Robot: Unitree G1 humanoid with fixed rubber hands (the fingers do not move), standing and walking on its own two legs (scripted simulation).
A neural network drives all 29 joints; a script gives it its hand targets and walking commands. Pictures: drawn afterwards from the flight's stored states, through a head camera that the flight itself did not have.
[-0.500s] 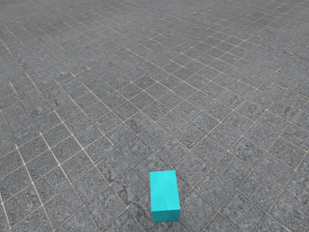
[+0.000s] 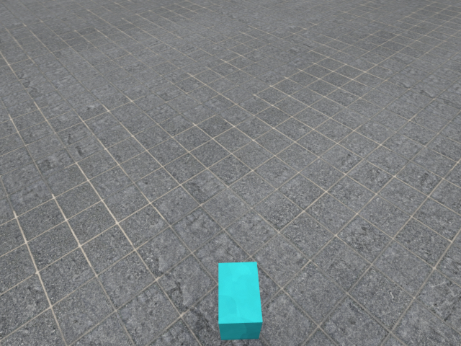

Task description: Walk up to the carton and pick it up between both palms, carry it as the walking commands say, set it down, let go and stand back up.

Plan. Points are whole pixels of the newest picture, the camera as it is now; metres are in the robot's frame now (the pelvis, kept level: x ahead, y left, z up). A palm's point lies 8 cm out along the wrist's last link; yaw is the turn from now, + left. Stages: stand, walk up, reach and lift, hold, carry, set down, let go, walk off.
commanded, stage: walk up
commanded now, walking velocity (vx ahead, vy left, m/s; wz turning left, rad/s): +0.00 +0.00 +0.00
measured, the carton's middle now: (238, 301) +0.41 +0.00 -0.66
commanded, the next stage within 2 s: stand in 0.46 s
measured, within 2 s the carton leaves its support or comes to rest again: neither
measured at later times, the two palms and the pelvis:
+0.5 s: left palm out of the picture -0.04 +0.23 -0.15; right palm out of the picture -0.01 -0.19 -0.15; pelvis +0.01 +0.02 +0.00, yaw +0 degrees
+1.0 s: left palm out of the picture +0.13 +0.22 -0.14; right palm out of the picture +0.13 -0.20 -0.14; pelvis -0.03 +0.02 -0.02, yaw -2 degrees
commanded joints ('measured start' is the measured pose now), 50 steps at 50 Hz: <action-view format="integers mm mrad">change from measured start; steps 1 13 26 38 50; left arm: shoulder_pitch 68 100 125 -428 -233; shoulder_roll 80 71 63 146 20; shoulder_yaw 10 4 3 -53 66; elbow -1 24 32 -564 -727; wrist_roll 0 4 7 -110 32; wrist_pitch -4 3 11 392 629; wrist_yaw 4 8 9 48 -24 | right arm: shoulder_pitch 56 72 98 -389 -209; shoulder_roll -74 -74 -73 -193 -67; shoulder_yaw -9 -7 -11 5 -84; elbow -2 17 25 -531 -716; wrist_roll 0 -1 -3 125 -78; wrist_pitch -4 -5 -8 355 598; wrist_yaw -6 -10 -7 10 76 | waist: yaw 0 4 5 20 11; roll -4 1 5 5 -4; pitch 34 44 62 -76 -266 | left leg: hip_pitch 13 19 7 -251 -257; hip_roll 68 70 74 -31 -59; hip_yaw -56 -68 -67 31 -14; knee -31 -39 -45 200 240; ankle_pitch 206 230 227 -181 348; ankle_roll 37 44 54 85 68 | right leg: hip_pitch -45 -44 -42 -470 -412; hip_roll -113 -112 -106 -37 32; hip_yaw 81 65 61 -6 99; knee -60 -62 -66 170 222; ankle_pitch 281 251 184 -161 366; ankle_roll -7 8 20 -54 -32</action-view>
